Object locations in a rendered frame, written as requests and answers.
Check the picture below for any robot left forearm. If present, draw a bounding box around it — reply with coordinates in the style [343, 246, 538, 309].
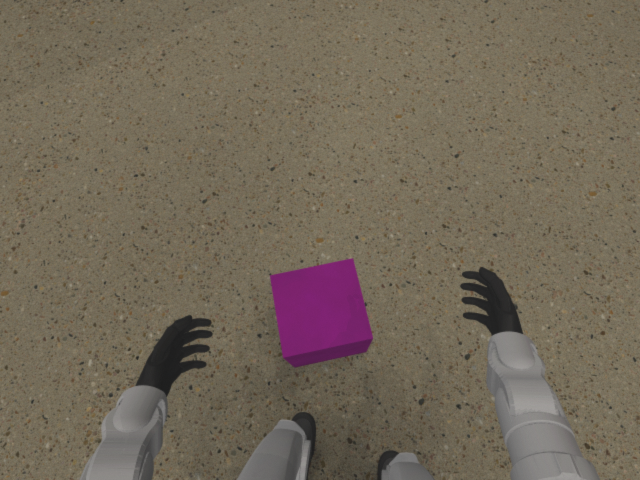
[80, 385, 168, 480]

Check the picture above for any right robot hand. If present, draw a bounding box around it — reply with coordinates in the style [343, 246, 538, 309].
[460, 267, 523, 335]

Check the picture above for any robot left shin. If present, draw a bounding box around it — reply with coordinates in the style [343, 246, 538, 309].
[273, 420, 305, 436]

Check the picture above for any left robot hand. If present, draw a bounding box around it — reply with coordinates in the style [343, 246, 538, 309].
[135, 315, 213, 397]

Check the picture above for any robot right forearm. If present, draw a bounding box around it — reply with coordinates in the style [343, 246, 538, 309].
[486, 331, 600, 480]

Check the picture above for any carton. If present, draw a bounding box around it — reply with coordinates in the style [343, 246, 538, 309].
[270, 258, 373, 367]

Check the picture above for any left robot thigh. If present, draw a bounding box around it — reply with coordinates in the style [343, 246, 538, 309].
[237, 429, 311, 480]

